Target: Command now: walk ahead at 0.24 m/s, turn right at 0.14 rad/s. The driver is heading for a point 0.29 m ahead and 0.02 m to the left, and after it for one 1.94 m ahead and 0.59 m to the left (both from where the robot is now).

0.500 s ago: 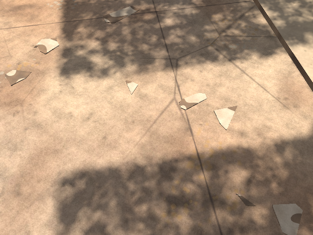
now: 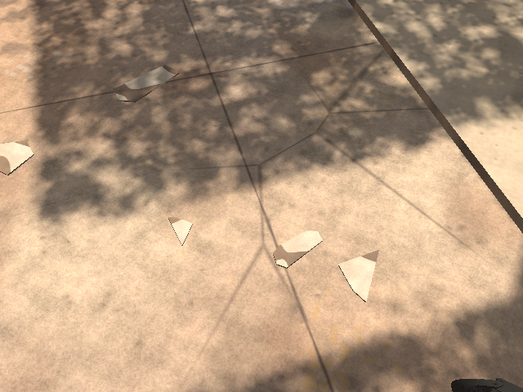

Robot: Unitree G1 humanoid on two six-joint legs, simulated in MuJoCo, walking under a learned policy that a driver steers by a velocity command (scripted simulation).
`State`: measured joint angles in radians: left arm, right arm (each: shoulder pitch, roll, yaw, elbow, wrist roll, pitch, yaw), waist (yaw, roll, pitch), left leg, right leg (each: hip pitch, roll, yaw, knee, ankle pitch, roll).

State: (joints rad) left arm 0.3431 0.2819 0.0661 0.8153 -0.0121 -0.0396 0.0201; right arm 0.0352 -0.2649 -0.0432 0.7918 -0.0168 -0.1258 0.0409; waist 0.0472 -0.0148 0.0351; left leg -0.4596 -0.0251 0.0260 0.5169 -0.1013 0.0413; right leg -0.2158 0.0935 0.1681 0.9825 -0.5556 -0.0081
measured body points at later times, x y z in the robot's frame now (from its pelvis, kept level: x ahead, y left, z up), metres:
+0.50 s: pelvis +0.09 +0.00 +0.01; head +0.12 +0.01 +0.46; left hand +0.19 +0.30 -0.10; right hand +0.25 -0.26 -0.11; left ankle +0.09 +0.10 -0.69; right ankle +0.11 -0.14 -0.72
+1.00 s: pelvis +0.11 +0.04 +0.02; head +0.13 +0.07 +0.47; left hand +0.16 +0.36 -0.09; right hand +0.34 -0.18 -0.08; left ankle +0.10 +0.12 -0.72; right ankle +0.21 -0.10 -0.69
